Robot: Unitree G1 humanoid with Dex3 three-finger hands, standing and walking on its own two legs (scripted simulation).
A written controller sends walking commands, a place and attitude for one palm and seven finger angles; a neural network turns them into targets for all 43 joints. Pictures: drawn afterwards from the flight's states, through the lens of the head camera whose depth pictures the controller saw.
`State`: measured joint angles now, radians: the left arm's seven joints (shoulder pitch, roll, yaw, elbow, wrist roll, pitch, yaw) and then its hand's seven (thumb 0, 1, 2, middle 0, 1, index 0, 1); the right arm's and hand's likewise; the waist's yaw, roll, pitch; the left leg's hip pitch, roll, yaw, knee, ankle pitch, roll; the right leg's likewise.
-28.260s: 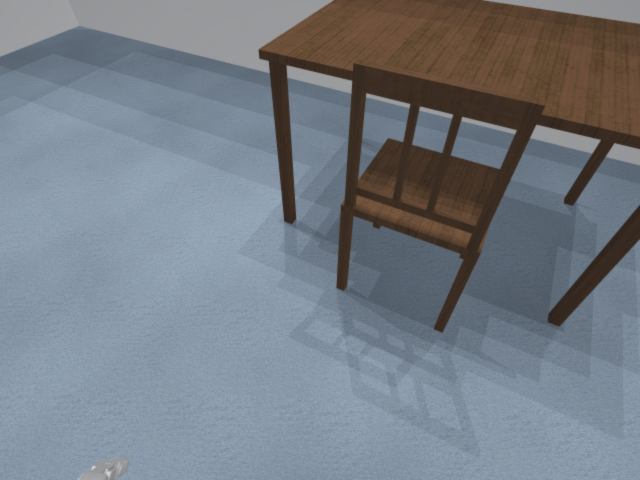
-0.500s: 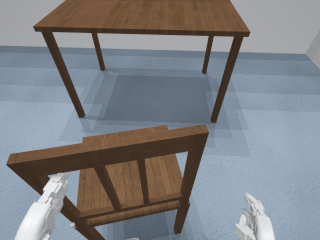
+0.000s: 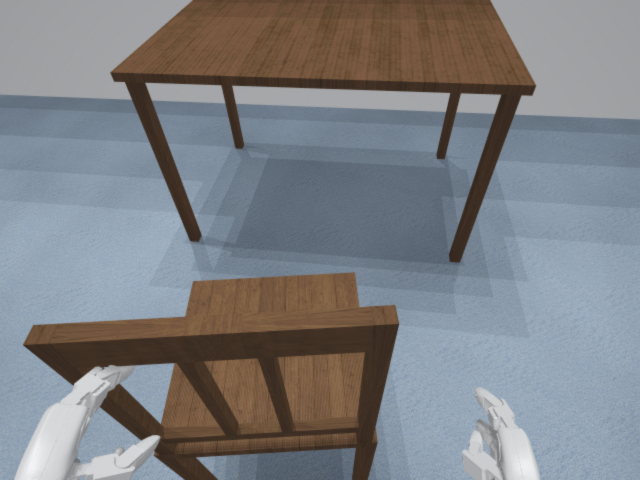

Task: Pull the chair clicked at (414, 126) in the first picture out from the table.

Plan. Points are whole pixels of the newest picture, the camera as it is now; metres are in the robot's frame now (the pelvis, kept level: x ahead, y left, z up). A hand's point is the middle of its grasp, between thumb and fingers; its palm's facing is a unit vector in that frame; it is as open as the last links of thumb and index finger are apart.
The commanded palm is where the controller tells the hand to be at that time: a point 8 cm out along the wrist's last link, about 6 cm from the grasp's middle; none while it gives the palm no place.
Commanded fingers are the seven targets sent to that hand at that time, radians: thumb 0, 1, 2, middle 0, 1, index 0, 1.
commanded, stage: draw the hand back to the body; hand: left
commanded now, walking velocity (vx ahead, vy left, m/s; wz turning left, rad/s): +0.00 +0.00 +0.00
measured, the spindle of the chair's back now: (213, 398) +0.23 +0.20 -0.09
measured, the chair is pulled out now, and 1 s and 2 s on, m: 0.66 0.65 0.65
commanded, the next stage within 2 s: step back with the hand held close in 0.52 s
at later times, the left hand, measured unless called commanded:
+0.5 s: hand (118, 445) +0.13 +0.24 +0.04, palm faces +0.20 -0.82 -0.53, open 6.5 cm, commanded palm +0.14 +0.29 +0.19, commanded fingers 0.00 0.90 0.90 -0.20 -0.30 -0.20 -0.30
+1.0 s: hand (73, 447) +0.11 +0.25 +0.10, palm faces +0.13 -0.80 -0.58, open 6.7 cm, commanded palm +0.07 +0.29 +0.19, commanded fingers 0.00 0.90 0.90 -0.20 -0.30 -0.20 -0.30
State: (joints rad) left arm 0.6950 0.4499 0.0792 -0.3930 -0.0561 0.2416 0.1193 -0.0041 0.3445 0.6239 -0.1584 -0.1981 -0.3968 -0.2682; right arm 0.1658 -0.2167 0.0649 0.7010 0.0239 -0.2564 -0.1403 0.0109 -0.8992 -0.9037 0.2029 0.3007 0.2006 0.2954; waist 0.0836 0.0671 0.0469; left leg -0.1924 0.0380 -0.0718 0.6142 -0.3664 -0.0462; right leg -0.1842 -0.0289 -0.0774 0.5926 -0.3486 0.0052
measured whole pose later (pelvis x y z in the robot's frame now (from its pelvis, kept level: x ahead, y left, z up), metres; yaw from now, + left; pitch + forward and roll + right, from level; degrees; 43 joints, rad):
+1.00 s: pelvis -0.07 -0.01 +0.01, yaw +0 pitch -4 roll +0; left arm 0.62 0.61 0.26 -0.55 -0.09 0.10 0.12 0.01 0.89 0.89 -0.21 -0.30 -0.37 -0.36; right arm 0.13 -0.22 0.02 0.57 0.08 -0.08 -0.15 0.01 -0.90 -0.90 0.20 0.30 0.20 0.29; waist 0.09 0.00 0.22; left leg -0.23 0.04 -0.07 0.50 -0.20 -0.06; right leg -0.25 -0.02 -0.07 0.52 -0.20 -0.01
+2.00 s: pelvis -0.25 +0.05 +0.00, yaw +3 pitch -3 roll -3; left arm 0.55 0.47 0.44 -0.54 -0.03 -0.18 0.13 0.01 0.89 0.89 -0.21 -0.30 -0.21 -0.31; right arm 0.24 -0.18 0.02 0.68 0.00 -0.16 -0.08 0.01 -0.90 -0.90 0.20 0.30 0.20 0.30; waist 0.02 0.02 0.02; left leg -0.47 0.02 -0.02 0.66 -0.36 0.00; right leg -0.23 0.03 -0.05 0.52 -0.24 -0.02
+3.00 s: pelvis -0.26 +0.07 +0.00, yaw +2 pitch -2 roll -2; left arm 0.30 0.20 0.01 0.72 0.03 0.09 0.00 0.00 0.91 0.89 -0.19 -0.30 -0.19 -0.30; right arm 0.24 -0.21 0.01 0.86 -0.04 0.02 -0.01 0.01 -0.90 -0.90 0.20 0.30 0.20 0.29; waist -0.03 0.00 -0.01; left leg -0.38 -0.04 -0.03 0.62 -0.20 0.05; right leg -0.20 0.01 -0.07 0.60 -0.37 -0.02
